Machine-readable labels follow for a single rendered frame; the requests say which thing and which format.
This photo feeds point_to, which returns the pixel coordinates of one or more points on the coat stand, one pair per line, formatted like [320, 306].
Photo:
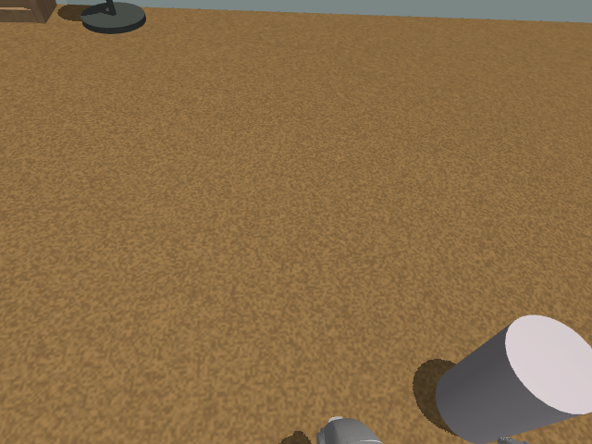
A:
[113, 17]

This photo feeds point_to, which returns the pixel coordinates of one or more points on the bookshelf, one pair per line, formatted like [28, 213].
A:
[26, 10]

